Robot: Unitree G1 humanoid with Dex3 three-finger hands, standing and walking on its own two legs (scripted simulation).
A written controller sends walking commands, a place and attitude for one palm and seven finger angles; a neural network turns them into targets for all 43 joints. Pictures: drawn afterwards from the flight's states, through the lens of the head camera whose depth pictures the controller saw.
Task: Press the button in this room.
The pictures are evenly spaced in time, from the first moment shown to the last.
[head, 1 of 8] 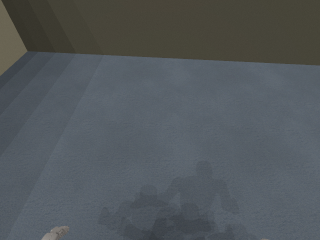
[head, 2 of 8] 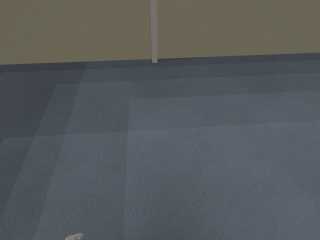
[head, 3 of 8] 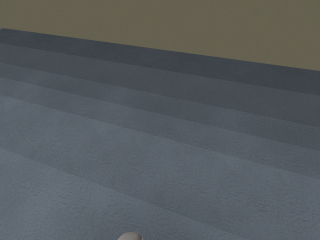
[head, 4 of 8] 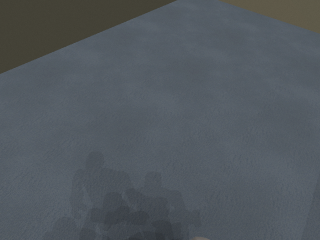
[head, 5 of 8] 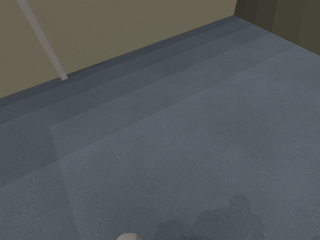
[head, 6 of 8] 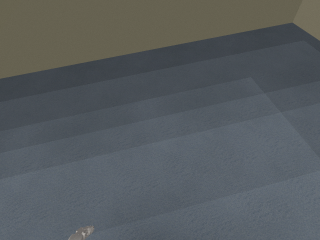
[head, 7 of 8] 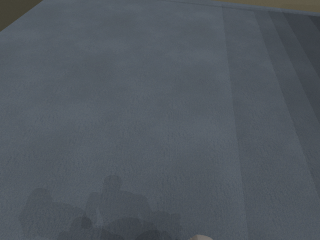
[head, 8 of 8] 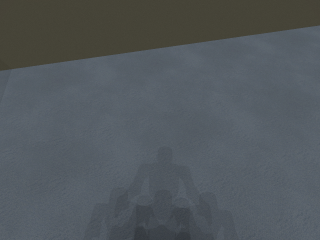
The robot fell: no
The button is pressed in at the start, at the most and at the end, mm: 0 0 0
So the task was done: no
